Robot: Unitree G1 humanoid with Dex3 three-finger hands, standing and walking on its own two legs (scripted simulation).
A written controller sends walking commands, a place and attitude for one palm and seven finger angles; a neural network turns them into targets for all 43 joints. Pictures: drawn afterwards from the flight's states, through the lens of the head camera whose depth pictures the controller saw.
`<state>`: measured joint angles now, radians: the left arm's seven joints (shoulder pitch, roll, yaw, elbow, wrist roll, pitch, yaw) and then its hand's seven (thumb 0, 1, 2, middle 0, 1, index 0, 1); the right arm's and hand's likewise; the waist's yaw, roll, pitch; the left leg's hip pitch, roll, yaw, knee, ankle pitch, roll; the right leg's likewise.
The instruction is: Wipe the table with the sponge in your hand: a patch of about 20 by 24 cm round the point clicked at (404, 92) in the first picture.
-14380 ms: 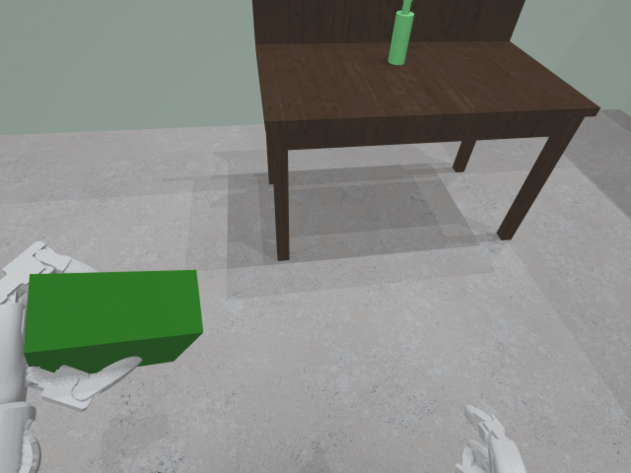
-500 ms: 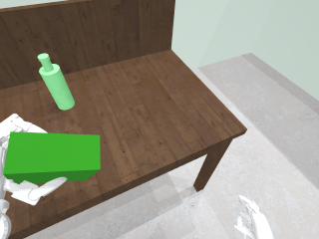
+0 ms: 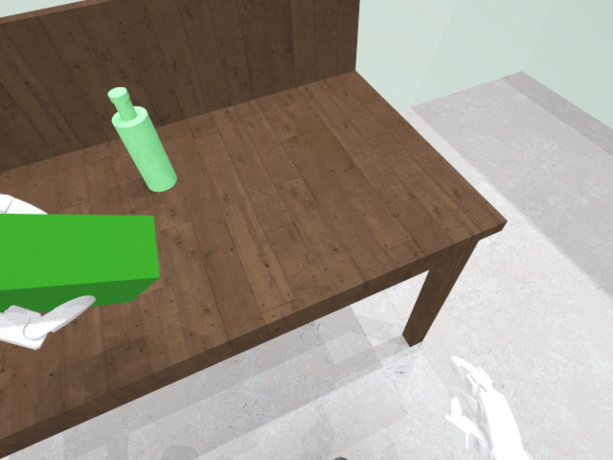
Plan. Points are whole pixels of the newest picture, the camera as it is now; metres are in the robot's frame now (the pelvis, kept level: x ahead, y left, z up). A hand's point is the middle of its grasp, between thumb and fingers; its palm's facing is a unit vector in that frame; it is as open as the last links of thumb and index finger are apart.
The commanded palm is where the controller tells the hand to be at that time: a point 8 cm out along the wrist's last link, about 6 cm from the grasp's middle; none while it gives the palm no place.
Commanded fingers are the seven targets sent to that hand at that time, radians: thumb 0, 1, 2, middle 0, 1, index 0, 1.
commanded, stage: come to a stop and stand still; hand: left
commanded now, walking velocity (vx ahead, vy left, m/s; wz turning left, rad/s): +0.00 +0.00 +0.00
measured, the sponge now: (96, 265) +0.27 +0.23 +0.16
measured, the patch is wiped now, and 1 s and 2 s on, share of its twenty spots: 0.00 0.00 0.00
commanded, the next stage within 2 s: none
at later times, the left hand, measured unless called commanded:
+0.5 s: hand out of the picture +0.20 +0.32 +0.17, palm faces +0.41 -0.83 -0.38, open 10.4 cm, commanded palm +0.14 +0.35 +0.18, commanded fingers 0.00 0.10 1.30 -1.20 -1.60 -1.20 -1.60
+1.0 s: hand (13, 276) +0.25 +0.31 +0.17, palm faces +0.37 -0.83 -0.42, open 10.4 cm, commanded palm +0.18 +0.34 +0.18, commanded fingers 0.00 0.10 1.30 -1.20 -1.60 -1.20 -1.60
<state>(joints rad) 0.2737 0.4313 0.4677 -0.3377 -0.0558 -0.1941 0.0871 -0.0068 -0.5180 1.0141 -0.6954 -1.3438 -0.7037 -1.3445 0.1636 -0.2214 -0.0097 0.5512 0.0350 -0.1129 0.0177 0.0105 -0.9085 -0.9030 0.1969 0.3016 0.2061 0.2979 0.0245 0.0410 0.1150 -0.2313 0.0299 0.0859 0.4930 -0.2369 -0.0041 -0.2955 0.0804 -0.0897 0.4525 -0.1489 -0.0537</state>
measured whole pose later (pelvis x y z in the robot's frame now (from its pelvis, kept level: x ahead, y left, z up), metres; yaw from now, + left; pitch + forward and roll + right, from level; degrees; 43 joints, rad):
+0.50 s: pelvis -0.02 +0.07 +0.00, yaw +0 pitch -4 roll +0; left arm 0.32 0.36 0.33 -0.35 0.02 -0.24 0.08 -0.01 -0.52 1.01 -0.70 -1.34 -0.71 -1.34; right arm 0.26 -0.18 0.04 0.57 0.02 -0.17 0.00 0.01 -0.91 -0.90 0.20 0.30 0.21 0.30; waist 0.04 -0.03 0.04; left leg -0.19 -0.07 0.10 0.47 -0.22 0.09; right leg -0.29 0.01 -0.02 0.52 -0.23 -0.01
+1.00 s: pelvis +0.03 +0.06 +0.01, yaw +2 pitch -1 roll +0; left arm 0.40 0.38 0.35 -0.44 -0.03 -0.23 0.07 -0.01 -0.52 1.02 -0.70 -1.34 -0.71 -1.34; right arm 0.19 -0.19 0.02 0.55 0.01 -0.13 -0.01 0.01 -0.91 -0.90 0.20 0.30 0.21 0.30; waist 0.01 -0.02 0.06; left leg -0.16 -0.05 0.06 0.43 -0.26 0.05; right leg -0.22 0.04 -0.04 0.42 -0.18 -0.05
